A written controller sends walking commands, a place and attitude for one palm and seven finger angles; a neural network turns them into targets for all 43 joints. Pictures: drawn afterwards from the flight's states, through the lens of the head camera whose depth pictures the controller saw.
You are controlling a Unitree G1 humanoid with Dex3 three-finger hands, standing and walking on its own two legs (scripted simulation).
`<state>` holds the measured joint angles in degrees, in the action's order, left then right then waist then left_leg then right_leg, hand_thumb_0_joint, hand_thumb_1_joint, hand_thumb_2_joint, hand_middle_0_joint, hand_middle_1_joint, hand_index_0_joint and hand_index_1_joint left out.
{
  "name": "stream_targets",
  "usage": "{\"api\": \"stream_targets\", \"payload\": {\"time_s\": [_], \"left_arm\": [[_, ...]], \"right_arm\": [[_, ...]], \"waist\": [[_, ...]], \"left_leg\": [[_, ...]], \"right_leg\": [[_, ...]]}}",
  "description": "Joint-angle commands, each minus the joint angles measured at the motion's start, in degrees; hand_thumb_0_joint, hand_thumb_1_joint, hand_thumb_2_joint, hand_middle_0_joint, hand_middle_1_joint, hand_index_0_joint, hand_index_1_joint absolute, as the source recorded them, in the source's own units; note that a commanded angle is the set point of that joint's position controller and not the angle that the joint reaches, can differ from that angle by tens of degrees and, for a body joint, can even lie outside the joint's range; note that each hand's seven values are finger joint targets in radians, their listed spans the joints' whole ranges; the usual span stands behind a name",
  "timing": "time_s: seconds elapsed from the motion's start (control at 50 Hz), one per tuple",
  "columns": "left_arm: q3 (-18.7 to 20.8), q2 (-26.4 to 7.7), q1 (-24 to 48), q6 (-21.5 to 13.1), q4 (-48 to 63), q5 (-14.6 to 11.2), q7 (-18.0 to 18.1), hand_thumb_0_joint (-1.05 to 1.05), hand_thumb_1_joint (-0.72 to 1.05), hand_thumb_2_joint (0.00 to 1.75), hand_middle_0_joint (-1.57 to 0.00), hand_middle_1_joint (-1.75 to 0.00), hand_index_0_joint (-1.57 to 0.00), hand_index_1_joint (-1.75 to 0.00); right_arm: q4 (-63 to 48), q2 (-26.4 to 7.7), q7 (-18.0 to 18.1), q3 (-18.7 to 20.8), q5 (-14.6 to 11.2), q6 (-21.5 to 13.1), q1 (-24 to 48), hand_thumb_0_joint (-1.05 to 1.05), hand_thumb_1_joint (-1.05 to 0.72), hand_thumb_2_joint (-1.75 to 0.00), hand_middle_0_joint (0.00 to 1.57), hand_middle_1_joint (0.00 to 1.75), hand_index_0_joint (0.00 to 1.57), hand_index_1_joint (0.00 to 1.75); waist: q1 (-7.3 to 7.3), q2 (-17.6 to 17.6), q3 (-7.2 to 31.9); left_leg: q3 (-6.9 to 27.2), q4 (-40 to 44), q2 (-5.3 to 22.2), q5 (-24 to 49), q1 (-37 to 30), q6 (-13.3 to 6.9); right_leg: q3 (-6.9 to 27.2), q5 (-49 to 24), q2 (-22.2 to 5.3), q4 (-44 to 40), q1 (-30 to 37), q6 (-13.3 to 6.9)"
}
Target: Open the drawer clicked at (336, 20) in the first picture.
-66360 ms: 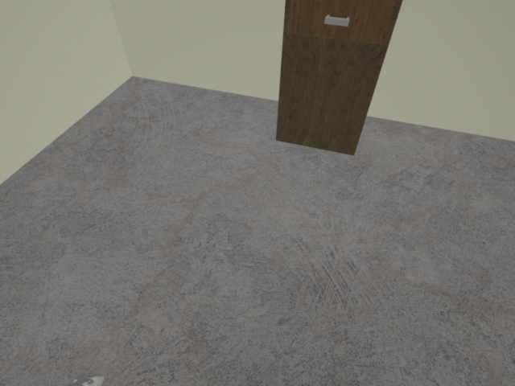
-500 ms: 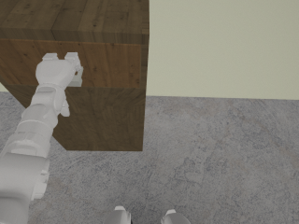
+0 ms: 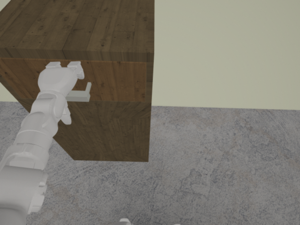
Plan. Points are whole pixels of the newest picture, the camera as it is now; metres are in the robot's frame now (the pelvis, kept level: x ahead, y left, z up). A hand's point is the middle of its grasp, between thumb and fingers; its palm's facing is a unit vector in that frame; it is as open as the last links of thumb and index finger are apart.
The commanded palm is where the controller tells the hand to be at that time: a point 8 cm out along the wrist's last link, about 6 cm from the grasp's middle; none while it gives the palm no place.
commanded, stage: lift the fingers back up to retry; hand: left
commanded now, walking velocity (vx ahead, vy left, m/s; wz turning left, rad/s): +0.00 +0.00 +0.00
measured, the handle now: (73, 90) +0.51 +0.24 +0.02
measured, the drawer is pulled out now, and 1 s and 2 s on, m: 0.00 0.00 0.00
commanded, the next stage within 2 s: re-aim the fingers above the handle in 0.26 s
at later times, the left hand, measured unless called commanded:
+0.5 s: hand (65, 94) +0.45 +0.23 +0.08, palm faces -0.03 -0.03 -1.00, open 13.8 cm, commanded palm +0.43 +0.23 +0.14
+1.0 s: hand (64, 93) +0.45 +0.23 +0.08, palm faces -0.04 -0.03 -1.00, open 13.8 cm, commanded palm +0.43 +0.23 +0.14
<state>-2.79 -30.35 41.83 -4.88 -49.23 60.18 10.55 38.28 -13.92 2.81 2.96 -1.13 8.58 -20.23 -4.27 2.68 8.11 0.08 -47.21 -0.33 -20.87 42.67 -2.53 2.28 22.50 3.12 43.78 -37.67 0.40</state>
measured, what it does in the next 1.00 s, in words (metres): stands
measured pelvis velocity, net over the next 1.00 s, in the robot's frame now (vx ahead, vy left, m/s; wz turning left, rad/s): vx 0.01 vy -0.01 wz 0.01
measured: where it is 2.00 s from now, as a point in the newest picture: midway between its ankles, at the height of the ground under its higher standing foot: outside the picture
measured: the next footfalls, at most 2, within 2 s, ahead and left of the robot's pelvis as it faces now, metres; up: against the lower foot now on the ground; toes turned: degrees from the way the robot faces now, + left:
none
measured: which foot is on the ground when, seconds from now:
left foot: down 0.00-1.00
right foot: down 0.00-1.00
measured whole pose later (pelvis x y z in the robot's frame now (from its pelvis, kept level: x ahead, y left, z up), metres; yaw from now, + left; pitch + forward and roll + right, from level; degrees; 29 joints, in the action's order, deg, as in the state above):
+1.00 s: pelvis +0.01 -0.01 +0.01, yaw +0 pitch +14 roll -1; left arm -1.8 -31.2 38.4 -7.5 -46.4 59.0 7.8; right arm 37.9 -14.6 2.6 3.5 -1.7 10.7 -19.1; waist -3.4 2.7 7.5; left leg 0.1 -43.6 -0.3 -20.0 37.8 -1.8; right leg 2.3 22.1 3.0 41.3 -33.3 -0.4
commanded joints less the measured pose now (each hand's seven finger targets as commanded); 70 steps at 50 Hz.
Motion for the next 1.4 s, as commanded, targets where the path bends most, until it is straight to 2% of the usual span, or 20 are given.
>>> {"api": "stream_targets", "payload": {"time_s": [0.0,0.06,0.08,0.16,0.24,0.28,0.34,0.44,0.46,0.66,0.84,0.86,0.94,1.06,1.14,1.16,1.24,1.28,1.32,1.38], "left_arm": [[4.3,-13.2,24.9,0.4,14.0,-1.3,1.1,0.0,-0.5,0.3,-0.3,-1.2,-0.3,-1.2],[7.1,-16.4,22.7,-0.1,17.6,-2.0,0.0,0.0,-0.5,0.3,-0.3,-1.2,-0.3,-1.2],[5.0,-13.6,20.9,0.2,16.0,-2.0,-0.4,0.0,-0.5,0.3,-0.3,-1.2,-0.3,-1.2],[4.5,-13.1,17.4,0.9,12.0,-2.4,-2.3,0.0,-0.5,0.3,-0.3,-1.2,-0.3,-1.2],[5.4,-14.5,19.2,-1.9,17.7,-2.3,-2.9,0.0,-0.5,0.3,-0.3,-1.2,-0.3,-1.2],[3.5,-11.6,19.2,-2.8,18.6,-2.8,-2.8,0.0,-0.5,0.3,-0.3,-1.2,-0.3,-1.2],[6.6,-15.6,21.4,-3.8,18.5,-2.6,-1.6,0.0,-0.5,0.3,-0.3,-1.2,-0.3,-1.2],[5.0,-13.3,22.7,-3.0,19.3,-2.0,0.6,0.0,-0.5,0.3,-0.3,-1.2,-0.3,-1.2],[3.6,-11.3,22.0,-2.2,17.8,-2.2,0.7,0.0,-0.5,0.3,-0.3,-1.2,-0.3,-1.2],[5.2,-14.2,21.5,-0.8,13.5,-2.4,-1.1,0.0,-0.5,0.3,-0.3,-1.2,-0.3,-1.2],[7.8,-17.6,21.8,-2.7,13.3,-1.3,-0.1,0.0,-0.5,0.3,-0.3,-1.2,-0.3,-1.2],[5.8,-15.0,21.7,-2.7,13.7,-1.6,-0.1,0.0,-0.5,0.3,-0.3,-1.2,-0.3,-1.2],[6.1,-15.0,20.8,-3.2,14.8,-2.1,-0.3,0.0,-0.5,0.3,-0.3,-1.2,-0.3,-1.2],[4.5,-13.7,22.5,-2.5,12.8,-1.9,0.2,0.0,-0.5,0.3,-0.3,-1.2,-0.3,-1.2],[3.9,-12.6,24.7,-3.0,17.0,-1.6,0.8,0.0,-0.5,0.3,-0.3,-1.2,-0.3,-1.2],[4.0,-11.8,22.6,-2.4,15.5,-2.2,0.9,0.0,-0.5,0.3,-0.3,-1.2,-0.3,-1.2],[4.7,-13.7,24.7,-0.5,11.0,-1.4,1.1,0.0,-0.5,0.3,-0.3,-1.2,-0.3,-1.2],[5.1,-15.0,26.4,-0.1,11.1,-0.6,1.2,0.0,-0.5,0.3,-0.3,-1.2,-0.3,-1.2],[7.8,-19.4,29.3,-0.1,10.2,-0.2,1.2,0.0,-0.5,0.3,-0.3,-1.2,-0.3,-1.2],[4.7,-15.0,28.2,-0.5,8.8,-0.3,0.4,0.0,-0.5,0.3,-0.3,-1.2,-0.3,-1.2]], "right_arm": [[-4.7,-9.3,0.7,3.3,0.2,-0.6,-3.4,0.0,-0.9,-0.9,0.2,0.3,0.2,0.3],[-5.4,-9.4,0.6,3.4,0.1,-0.1,-2.3,0.0,-0.9,-0.9,0.2,0.3,0.2,0.3],[-5.6,-9.0,0.5,3.2,0.1,0.1,-1.8,0.0,-0.9,-0.9,0.2,0.3,0.2,0.3],[-5.9,-9.6,0.4,2.9,-0.4,1.1,-0.7,0.0,-0.9,-0.9,0.2,0.3,0.2,0.3],[-6.7,-9.1,0.6,3.1,-0.2,1.3,0.0,0.0,-0.9,-0.9,0.2,0.3,0.2,0.3],[-6.8,-8.7,0.5,3.3,-0.1,1.2,0.4,0.0,-0.9,-0.9,0.2,0.3,0.2,0.3],[-6.5,-8.9,0.7,3.2,0.0,1.2,0.4,0.0,-0.9,-0.9,0.2,0.3,0.2,0.3],[-5.9,-8.6,0.0,3.5,0.2,1.0,0.5,0.0,-0.9,-0.9,0.2,0.3,0.2,0.3],[-5.7,-8.6,-0.1,3.6,0.2,1.1,0.4,0.0,-0.9,-0.9,0.2,0.3,0.2,0.3],[-6.0,-9.1,0.5,3.0,0.0,1.5,0.2,0.0,-0.9,-0.9,0.2,0.3,0.2,0.3],[-6.1,-9.1,0.7,3.1,-0.2,0.9,-0.6,0.0,-0.9,-0.9,0.2,0.3,0.2,0.3],[-6.1,-9.0,0.6,3.3,-0.1,0.7,-0.7,0.0,-0.9,-0.9,0.2,0.3,0.2,0.3],[-5.7,-9.1,0.6,3.7,-0.1,0.6,-1.2,0.0,-0.9,-0.9,0.2,0.3,0.2,0.3],[-4.9,-9.4,0.7,3.5,-0.4,0.5,-0.9,0.0,-0.9,-0.9,0.2,0.3,0.2,0.3],[-5.2,-8.9,0.3,3.9,0.1,0.0,-1.4,0.0,-0.9,-0.9,0.2,0.3,0.2,0.3],[-5.1,-9.0,0.2,3.9,0.1,0.0,-1.5,0.0,-0.9,-0.9,0.2,0.3,0.2,0.3],[-5.0,-9.4,0.2,3.2,-0.2,0.2,-1.1,0.0,-0.9,-0.9,0.2,0.3,0.2,0.3],[-5.1,-9.5,0.3,3.0,-0.1,0.1,-1.2,0.0,-0.9,-0.9,0.2,0.3,0.2,0.3],[-5.0,-10.0,0.8,2.8,0.1,0.3,-1.7,0.0,-0.9,-0.9,0.2,0.3,0.2,0.3],[-5.3,-9.4,0.8,3.2,0.2,-0.2,-2.5,0.0,-0.9,-0.9,0.2,0.3,0.2,0.3]], "waist": [[-0.52,2.5,21.3],[0.91,3.5,23.5],[0.66,2.7,21.7],[0.47,-2.5,15.9],[0.86,0.4,20.6],[0.4,1.0,19.2],[0.72,0.7,20.1],[0.54,2.9,22.5],[0.15,2.9,21.2],[0.39,-1.5,18.9],[1.31,1.1,20.0],[0.68,1.0,20.0],[0.64,0.8,21.6],[-0.49,0.5,16.2],[0.17,5.0,22.2],[0.12,3.4,20.4],[-0.09,0.0,17.2],[0.21,1.2,18.6],[-0.14,0.8,19.3],[-0.63,1.7,20.2]], "left_leg": [[0.5,4.9,0.1,25.8,-25.2,0.1],[0.5,5.3,0.1,30.3,-27.3,0.2],[0.1,5.4,-0.1,30.3,-26.5,0.1],[-0.5,6.8,-0.3,25.1,-22.4,-0.2],[-0.6,6.2,-0.7,27.2,-25.1,-0.3],[-0.6,5.8,-0.8,27.7,-25.6,-0.3],[-0.4,5.7,-1.0,26.5,-24.5,-0.2],[0.0,4.7,-0.9,29.1,-26.5,0.1],[-0.2,4.7,-0.9,28.2,-26.5,0.1],[-0.6,6.3,-1.2,22.8,-21.9,-0.5],[-1.1,6.8,-1.0,21.0,-20.9,-0.3],[-1.2,6.4,-1.1,21.3,-21.6,-0.4],[-1.0,6.2,-0.9,23.3,-23.2,-0.4],[-0.4,7.1,-0.8,19.4,-21.8,-0.2],[0.1,6.3,-0.4,24.5,-27.4,0.3],[0.3,6.3,-0.3,24.1,-26.9,0.3],[0.2,7.3,-0.4,19.4,-22.5,0.1],[0.2,7.3,-0.5,19.3,-22.5,0.1],[0.0,6.7,-0.7,19.9,-21.5,-0.1],[-0.1,6.0,-0.5,21.0,-23.5,0.1]], "right_leg": [[-3.8,-18.4,2.0,-5.9,4.0,-2.8],[-3.4,-22.0,1.8,-6.2,7.4,-2.9],[-3.6,-21.9,1.8,-6.4,7.2,-2.8],[-3.3,-21.7,1.3,-7.7,8.6,-2.7],[-2.5,-23.8,1.1,-7.2,10.2,-2.7],[-2.7,-23.6,1.1,-7.3,8.7,-2.6],[-2.4,-23.3,1.0,-6.8,9.2,-2.6],[-2.8,-23.8,1.2,-5.8,7.7,-2.8],[-3.1,-23.0,1.3,-6.1,6.9,-2.9],[-2.5,-22.4,1.0,-7.1,10.1,-2.7],[-2.2,-20.2,1.0,-6.9,10.1,-2.8],[-2.2,-20.6,1.1,-7.0,9.6,-2.8],[-2.2,-21.7,1.2,-7.0,9.7,-2.6],[-3.0,-17.3,1.2,-7.7,6.4,-2.9],[-3.3,-18.1,1.4,-6.6,5.3,-3.1],[-3.7,-17.6,1.5,-6.8,5.2,-3.2],[-3.6,-15.4,1.2,-7.2,5.2,-2.9],[-3.5,-15.3,1.1,-6.8,5.4,-3.1],[-3.1,-16.4,1.1,-6.6,6.4,-3.1],[-3.3,-16.7,1.2,-6.5,4.8,-2.9]]}}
